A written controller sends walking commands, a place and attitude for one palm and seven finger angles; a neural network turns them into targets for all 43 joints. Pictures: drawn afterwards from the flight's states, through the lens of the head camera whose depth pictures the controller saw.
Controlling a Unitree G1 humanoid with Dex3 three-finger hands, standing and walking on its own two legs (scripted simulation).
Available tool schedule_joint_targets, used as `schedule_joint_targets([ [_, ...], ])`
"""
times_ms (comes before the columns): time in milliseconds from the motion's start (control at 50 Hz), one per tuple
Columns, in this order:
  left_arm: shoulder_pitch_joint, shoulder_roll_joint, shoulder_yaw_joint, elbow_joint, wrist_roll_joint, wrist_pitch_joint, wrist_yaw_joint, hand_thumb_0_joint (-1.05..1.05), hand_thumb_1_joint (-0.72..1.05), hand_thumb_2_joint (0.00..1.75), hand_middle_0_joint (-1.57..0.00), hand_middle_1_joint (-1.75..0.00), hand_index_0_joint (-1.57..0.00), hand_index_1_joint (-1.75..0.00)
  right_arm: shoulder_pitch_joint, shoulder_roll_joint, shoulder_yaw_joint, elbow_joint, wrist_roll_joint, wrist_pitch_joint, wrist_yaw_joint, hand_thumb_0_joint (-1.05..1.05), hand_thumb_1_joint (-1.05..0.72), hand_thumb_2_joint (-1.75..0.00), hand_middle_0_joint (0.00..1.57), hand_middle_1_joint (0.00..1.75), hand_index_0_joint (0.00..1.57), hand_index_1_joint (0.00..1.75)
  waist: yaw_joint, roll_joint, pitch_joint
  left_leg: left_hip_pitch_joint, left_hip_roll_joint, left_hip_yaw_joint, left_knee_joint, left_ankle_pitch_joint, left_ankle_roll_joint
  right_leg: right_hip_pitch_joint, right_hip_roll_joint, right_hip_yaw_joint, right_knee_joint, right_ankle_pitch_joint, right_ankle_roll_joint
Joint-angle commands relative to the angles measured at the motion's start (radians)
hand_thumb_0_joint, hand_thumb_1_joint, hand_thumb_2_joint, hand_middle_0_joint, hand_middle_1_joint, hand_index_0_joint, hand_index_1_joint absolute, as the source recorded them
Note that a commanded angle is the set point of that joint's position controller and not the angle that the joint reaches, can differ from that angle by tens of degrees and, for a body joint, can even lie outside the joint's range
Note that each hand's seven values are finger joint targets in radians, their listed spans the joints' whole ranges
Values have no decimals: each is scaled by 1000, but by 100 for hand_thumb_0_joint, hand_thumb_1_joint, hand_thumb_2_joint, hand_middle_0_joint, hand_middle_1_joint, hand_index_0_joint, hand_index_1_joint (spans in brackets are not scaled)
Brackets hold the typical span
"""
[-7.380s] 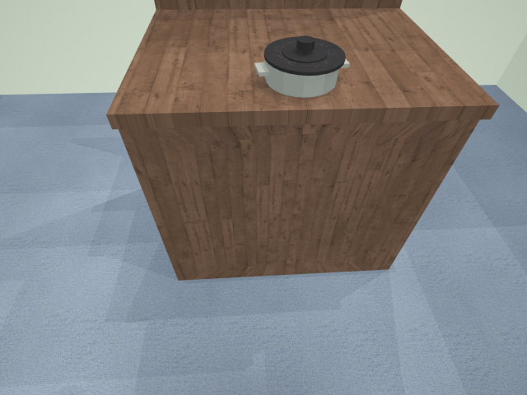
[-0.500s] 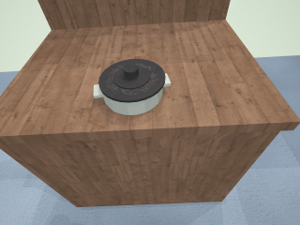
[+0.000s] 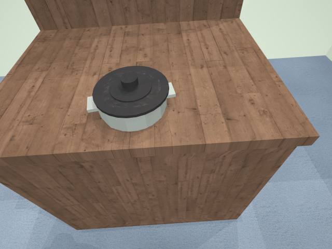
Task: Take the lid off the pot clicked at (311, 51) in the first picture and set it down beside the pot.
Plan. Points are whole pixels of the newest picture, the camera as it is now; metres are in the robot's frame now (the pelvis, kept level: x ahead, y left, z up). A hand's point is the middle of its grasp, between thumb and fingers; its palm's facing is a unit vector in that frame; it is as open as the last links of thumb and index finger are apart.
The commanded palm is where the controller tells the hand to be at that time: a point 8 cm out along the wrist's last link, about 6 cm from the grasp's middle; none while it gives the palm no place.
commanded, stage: look again from close up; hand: left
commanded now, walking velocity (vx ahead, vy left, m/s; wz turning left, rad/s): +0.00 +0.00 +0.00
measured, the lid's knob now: (129, 80) +0.48 +0.12 +0.16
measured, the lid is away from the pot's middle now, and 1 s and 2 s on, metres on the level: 0.00 0.00 0.00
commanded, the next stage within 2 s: shuffle to correct the standing spot in 1.68 s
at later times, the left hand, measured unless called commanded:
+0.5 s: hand out of the picture +0.04 +0.15 -0.17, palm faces +0.02 -0.97 -0.22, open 7.3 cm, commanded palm none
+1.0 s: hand out of the picture +0.05 +0.13 -0.17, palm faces +0.04 -0.98 -0.22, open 7.4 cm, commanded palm none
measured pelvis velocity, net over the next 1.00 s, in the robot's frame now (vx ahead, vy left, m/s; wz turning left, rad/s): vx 0.05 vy -0.04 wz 0.02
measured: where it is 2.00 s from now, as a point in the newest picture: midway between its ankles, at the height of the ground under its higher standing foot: outside the picture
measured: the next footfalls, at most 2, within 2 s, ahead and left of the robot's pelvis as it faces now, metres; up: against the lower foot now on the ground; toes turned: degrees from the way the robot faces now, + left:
none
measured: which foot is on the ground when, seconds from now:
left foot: down 0.00-1.00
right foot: down 0.00-1.00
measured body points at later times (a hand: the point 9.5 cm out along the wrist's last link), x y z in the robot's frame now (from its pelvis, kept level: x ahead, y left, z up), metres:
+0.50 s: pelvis +0.03 -0.03 +0.00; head +0.07 -0.04 +0.45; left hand +0.04 +0.20 -0.15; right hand +0.03 -0.24 -0.17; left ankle +0.03 +0.04 -0.74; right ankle +0.01 -0.13 -0.74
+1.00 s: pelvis +0.05 -0.04 +0.00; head +0.09 -0.05 +0.45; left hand +0.05 +0.18 -0.15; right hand +0.05 -0.25 -0.16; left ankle +0.03 +0.04 -0.74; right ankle +0.01 -0.13 -0.74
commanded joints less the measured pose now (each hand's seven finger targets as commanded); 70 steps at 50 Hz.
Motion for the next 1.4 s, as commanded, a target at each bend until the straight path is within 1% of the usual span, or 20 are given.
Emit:
schedule_joint_targets([
  [0, 66, 121, 22, -27, 2, -23, 8, 0, 90, 90, -20, -30, -20, -30, 53, -67, -10, -35, 4, -18, -5, 0, -90, -90, 20, 30, 20, 30, 5, -71, 3, 56, 202, -240, -110, -116, -53, -66, -72, 93, -102, 17, -71],
  [80, 53, 119, 21, -24, -1, -26, 10, 0, 90, 90, -20, -30, -20, -30, 57, -65, -7, -24, 4, -20, -6, 0, -90, -90, 20, 30, 20, 30, -4, -34, -4, 84, 194, -223, -88, -53, -56, -63, -82, 107, -101, 57, -75],
  [120, 49, 119, 20, -23, -1, -26, 10, 0, 90, 90, -20, -30, -20, -30, 54, -64, -6, -22, 5, -20, -7, 0, -90, -90, 20, 30, 20, 30, -2, -56, 7, 77, 194, -218, -78, -33, -55, -52, -83, 108, -107, 77, -74],
  [280, 37, 126, 18, -17, -4, -29, 10, 0, 90, 90, -20, -30, -20, -30, 57, -64, 0, 1, 6, -22, -9, 0, -90, -90, 20, 30, 20, 30, -3, -32, -1, 109, 200, -207, -73, 34, -59, -21, -85, 103, -115, 111, -72],
  [600, 33, 134, 20, -4, -7, -33, 11, 0, 90, 90, -20, -30, -20, -30, 60, -67, 6, 32, 8, -26, -14, 0, -90, -90, 20, 30, 20, 30, 4, -46, -9, 152, 211, -200, -52, 168, -58, 38, -86, 85, -134, 185, -64],
  [680, 32, 129, 19, 3, -8, -35, 13, 0, 90, 90, -20, -30, -20, -30, 63, -69, 7, 42, 8, -25, -15, 0, -90, -90, 20, 30, 20, 30, 0, -36, -3, 158, 210, -197, -54, 177, -62, 43, -92, 91, -140, 198, -66],
  [700, 38, 133, 20, 3, -8, -35, 13, 0, 90, 90, -20, -30, -20, -30, 65, -66, 7, 41, 8, -26, -14, 0, -90, -90, 20, 30, 20, 30, 5, -59, -8, 157, 212, -197, -48, 182, -60, 53, -90, 85, -144, 207, -65],
  [760, 33, 127, 19, 7, -8, -34, 14, 0, 90, 90, -20, -30, -20, -30, 65, -68, 9, 48, 8, -25, -16, 0, -90, -90, 20, 30, 20, 30, 0, -30, 18, 153, 211, -196, -56, 179, -63, 42, -92, 88, -144, 198, -66],
  [800, 40, 129, 19, 11, -9, -35, 13, 0, 90, 90, -20, -30, -20, -30, 67, -63, 10, 50, 8, -26, -15, 0, -90, -90, 20, 30, 20, 30, 5, -58, 7, 157, 214, -198, -53, 180, -59, 53, -88, 83, -149, 200, -65],
  [860, 43, 126, 20, 13, -8, -35, 14, 0, 90, 90, -20, -30, -20, -30, 70, -66, 11, 56, 8, -28, -17, 0, -90, -90, 20, 30, 20, 30, 3, -23, 3, 164, 212, -194, -53, 200, -62, 57, -93, 85, -147, 208, -66],
  [900, 48, 128, 21, 15, -9, -38, 14, 0, 90, 90, -20, -30, -20, -30, 72, -61, 11, 56, 10, -28, -17, 0, -90, -90, 20, 30, 20, 30, 6, -67, 0, 162, 216, -195, -47, 202, -60, 70, -92, 81, -154, 228, -65],
  [940, 49, 124, 19, 18, -9, -38, 15, 0, 90, 90, -20, -30, -20, -30, 73, -64, 10, 60, 9, -27, -17, 0, -90, -90, 20, 30, 20, 30, 3, -39, 9, 161, 211, -193, -49, 191, -63, 64, -97, 86, -156, 225, -66],
  [1000, 55, 125, 19, 20, -9, -41, 15, 0, 90, 90, -20, -30, -20, -30, 75, -59, 11, 64, 9, -28, -17, 0, -90, -90, 20, 30, 20, 30, 5, -68, 9, 160, 215, -190, -46, 203, -63, 74, -94, 84, -158, 252, -65],
  [1080, 61, 121, 19, 26, -9, -43, 16, 0, 90, 90, -20, -30, -20, -30, 77, -59, 12, 70, 9, -28, -18, 0, -90, -90, 20, 30, 20, 30, 2, -29, 5, 170, 213, -185, -46, 207, -67, 77, -100, 93, -161, 266, -67],
  [1100, 65, 125, 19, 25, -10, -43, 15, 0, 90, 90, -20, -30, -20, -30, 77, -54, 12, 69, 10, -27, -17, 0, -90, -90, 20, 30, 20, 30, 5, -54, 10, 160, 215, -187, -43, 194, -65, 81, -96, 87, -167, 263, -65],
  [1180, 67, 118, 18, 28, -9, -44, 16, 0, 90, 90, -20, -30, -20, -30, 82, -55, 14, 75, 10, -28, -18, 0, -90, -90, 20, 30, 20, 30, 3, -40, 23, 153, 213, -184, -52, 174, -69, 76, -99, 93, -171, 255, -65],
  [1200, 73, 122, 18, 29, -10, -45, 15, 0, 90, 90, -20, -30, -20, -30, 81, -51, 14, 73, 11, -28, -17, 0, -90, -90, 20, 30, 20, 30, 6, -76, 16, 150, 214, -186, -48, 164, -67, 85, -95, 91, -176, 259, -62],
  [1280, 76, 116, 18, 31, -8, -47, 16, 0, 90, 90, -20, -30, -20, -30, 85, -50, 14, 77, 10, -29, -18, 0, -90, -90, 20, 30, 20, 30, 3, -30, 18, 155, 212, -179, -47, 178, -70, 83, -101, 99, -176, 280, -63],
  [1300, 80, 123, 19, 30, -10, -48, 15, 0, 90, 90, -20, -30, -20, -30, 87, -48, 14, 75, 11, -29, -17, 0, -90, -90, 20, 30, 20, 30, 6, -69, 8, 148, 214, -181, -42, 170, -69, 97, -98, 94, -179, 289, -59],
  [1380, 83, 116, 17, 34, -9, -49, 16, 0, 90, 90, -20, -30, -20, -30, 91, -48, 15, 81, 12, -29, -18, 0, -90, -90, 20, 30, 20, 30, 2, -36, 19, 152, 213, -177, -45, 177, -72, 88, -101, 99, -179, 291, -61],
])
